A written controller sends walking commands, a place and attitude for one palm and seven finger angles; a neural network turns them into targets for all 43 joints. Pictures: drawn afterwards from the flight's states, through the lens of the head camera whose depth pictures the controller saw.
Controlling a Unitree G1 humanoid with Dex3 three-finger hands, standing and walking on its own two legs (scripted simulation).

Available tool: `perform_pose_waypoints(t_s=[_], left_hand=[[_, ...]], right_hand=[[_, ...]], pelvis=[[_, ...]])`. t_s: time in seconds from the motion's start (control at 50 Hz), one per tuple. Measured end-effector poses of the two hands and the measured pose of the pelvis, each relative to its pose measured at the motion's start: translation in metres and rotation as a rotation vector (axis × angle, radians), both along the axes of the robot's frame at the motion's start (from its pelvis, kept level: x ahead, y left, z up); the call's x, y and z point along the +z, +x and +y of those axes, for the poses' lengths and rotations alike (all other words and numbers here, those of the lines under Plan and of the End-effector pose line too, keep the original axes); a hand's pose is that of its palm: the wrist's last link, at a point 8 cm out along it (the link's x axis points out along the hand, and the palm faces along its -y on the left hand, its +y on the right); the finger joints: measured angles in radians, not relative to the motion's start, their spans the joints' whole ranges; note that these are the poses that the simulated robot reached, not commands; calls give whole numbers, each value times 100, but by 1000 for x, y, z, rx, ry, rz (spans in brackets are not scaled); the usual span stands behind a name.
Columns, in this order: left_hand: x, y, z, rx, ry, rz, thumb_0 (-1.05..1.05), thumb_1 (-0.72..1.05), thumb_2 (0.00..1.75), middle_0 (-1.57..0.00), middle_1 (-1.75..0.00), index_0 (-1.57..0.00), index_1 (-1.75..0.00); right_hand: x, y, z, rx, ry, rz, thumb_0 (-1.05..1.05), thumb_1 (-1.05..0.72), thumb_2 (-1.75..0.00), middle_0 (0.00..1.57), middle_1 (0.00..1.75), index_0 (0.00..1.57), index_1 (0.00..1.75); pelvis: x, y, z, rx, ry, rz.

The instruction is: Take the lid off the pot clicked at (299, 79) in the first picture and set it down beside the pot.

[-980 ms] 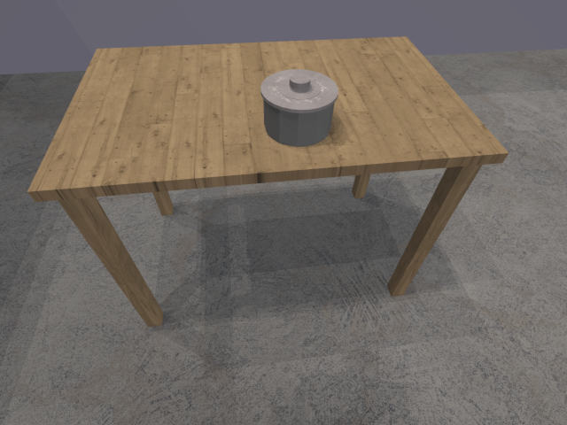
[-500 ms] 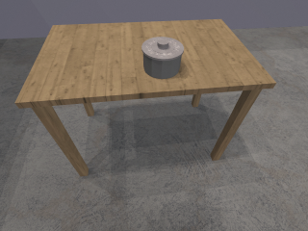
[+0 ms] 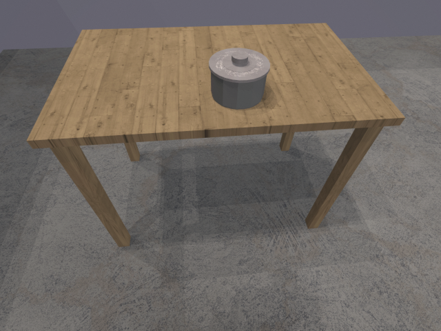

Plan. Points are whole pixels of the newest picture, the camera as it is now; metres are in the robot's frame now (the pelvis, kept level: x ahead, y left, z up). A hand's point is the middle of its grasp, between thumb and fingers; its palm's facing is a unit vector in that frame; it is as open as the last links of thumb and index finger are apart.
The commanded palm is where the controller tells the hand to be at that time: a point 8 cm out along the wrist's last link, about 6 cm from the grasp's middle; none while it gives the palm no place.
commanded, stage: turn to face it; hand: left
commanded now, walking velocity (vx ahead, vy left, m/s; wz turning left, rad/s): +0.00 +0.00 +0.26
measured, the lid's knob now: (239, 57) +0.77 -0.01 +0.10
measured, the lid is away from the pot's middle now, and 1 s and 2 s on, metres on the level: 0.00 0.00 0.00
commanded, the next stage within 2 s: take the last steps up to it in 0.26 s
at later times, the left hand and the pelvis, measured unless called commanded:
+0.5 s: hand out of the picture +0.01 +0.19 -0.18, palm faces +0.14 -0.96 -0.23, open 7.4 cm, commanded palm none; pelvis +0.00 -0.01 -0.01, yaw +5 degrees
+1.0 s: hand (187, 291) +0.23 +0.09 -0.17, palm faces +0.05 -0.97 -0.22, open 7.4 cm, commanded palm none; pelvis +0.14 -0.11 -0.02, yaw +3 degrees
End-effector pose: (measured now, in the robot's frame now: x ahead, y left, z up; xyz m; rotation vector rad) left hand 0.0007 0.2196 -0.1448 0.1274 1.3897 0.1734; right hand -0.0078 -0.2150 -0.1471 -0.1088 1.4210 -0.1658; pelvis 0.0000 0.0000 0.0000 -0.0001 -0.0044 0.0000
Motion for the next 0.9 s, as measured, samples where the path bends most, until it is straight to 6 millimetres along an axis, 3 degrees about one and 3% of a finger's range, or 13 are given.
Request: perform_pose_waypoints(t_s=[0.42,0.54,0.6,0.68,0.78,0.84,0.9], left_hand=[[1,1,18,74,59,-76,1,90,90,-20,-30,-20,-30],[-7,-8,13,93,23,-53,1,90,90,-20,-30,-20,-30],[-11,-5,10,76,-3,-7,1,90,90,-20,-30,-20,-30],[-2,25,3,42,-14,-11,1,91,90,-20,-30,-20,-30],[10,88,-14,11,-12,-87,1,91,90,-20,-30,-20,-30],[13,133,-32,-26,-5,-124,1,91,90,-20,-30,-20,-30],[10,179,-52,-62,13,-166,1,91,90,-20,-30,-20,-30]], right_hand=[[0,55,-24,135,-43,-112,1,-90,-90,20,30,20,30],[7,73,-25,151,-57,-143,1,-90,-90,20,30,20,30],[8,71,-24,128,-63,-156,1,-90,-90,20,30,20,30],[16,47,-27,88,-53,-74,0,-90,-90,20,30,20,30],[21,18,-43,43,-35,86,1,-90,-90,20,30,20,30],[17,15,-61,10,-22,153,1,-90,-90,21,30,20,30],[5,25,-84,-20,-9,191,1,-90,-90,21,30,20,30]], pelvis=[[-8,-11,-8,79,-12,20],[-9,8,-8,93,-6,12],[-9,21,-7,78,7,9],[0,38,-17,82,16,23],[5,63,-37,76,19,35],[2,84,-53,60,23,37],[-8,110,-76,50,28,37]])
